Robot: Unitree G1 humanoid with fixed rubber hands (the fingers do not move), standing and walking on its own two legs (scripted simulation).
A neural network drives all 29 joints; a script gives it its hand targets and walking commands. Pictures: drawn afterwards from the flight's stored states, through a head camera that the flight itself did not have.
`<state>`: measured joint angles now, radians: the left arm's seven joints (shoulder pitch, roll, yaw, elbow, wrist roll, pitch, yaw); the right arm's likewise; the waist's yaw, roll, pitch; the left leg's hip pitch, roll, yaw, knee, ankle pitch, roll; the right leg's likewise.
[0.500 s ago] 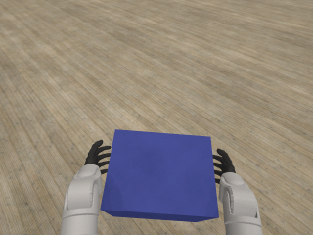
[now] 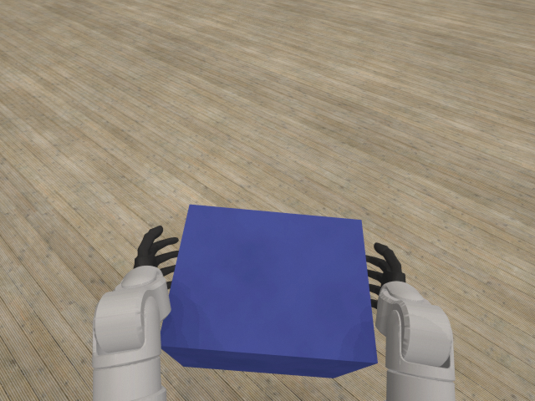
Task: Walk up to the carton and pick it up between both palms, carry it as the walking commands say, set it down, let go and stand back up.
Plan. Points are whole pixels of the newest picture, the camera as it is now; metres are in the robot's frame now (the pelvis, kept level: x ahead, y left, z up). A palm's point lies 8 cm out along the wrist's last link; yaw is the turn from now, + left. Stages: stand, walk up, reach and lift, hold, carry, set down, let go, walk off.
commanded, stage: carry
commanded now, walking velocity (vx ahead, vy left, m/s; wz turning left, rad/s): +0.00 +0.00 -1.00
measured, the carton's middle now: (266, 297) +0.28 +0.02 -0.01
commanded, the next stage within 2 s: none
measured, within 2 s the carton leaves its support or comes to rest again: neither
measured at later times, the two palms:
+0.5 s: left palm (248, 270) +0.28 +0.05 +0.08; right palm (513, 399) +0.14 -0.26 +0.08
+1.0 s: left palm (449, 333) +0.21 -0.22 +0.07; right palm out of the picture -0.06 -0.40 +0.04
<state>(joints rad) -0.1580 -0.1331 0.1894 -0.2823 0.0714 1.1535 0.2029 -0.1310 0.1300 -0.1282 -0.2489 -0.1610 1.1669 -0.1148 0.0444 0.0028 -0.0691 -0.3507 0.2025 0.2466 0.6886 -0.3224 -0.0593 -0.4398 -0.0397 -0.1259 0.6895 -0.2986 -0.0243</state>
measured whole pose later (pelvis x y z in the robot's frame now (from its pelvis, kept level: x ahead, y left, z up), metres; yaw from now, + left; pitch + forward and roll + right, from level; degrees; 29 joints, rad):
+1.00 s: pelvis -0.10 -0.09 +0.01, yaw -50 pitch +4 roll +3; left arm -0.24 -0.15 0.21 -0.32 0.10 1.13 0.14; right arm -0.14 0.13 -0.15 -0.37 -0.08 1.15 -0.20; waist -0.04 0.00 0.11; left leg -0.66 0.14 0.08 1.15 -0.42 -0.15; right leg -0.45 0.09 0.03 0.58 -0.19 -0.10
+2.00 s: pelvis -0.09 -0.13 +0.01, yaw -84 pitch +3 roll +0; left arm -0.22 -0.14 0.18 -0.31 0.14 1.15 0.16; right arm -0.17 0.11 -0.15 -0.30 -0.08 1.18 -0.17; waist -0.03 0.00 0.00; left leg -0.42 0.07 0.12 0.72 -0.39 -0.06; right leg -0.29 -0.04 -0.04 0.56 -0.32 0.01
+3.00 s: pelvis -0.09 -0.13 +0.02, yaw -85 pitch +0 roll +0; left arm -0.23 -0.14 0.19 -0.18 0.12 1.14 0.20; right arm -0.21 0.10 -0.16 -0.14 -0.15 1.17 -0.11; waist 0.00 -0.01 -0.08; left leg -0.31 0.08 0.17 0.51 -0.20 0.01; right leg -0.23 -0.03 -0.06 0.51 -0.29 0.00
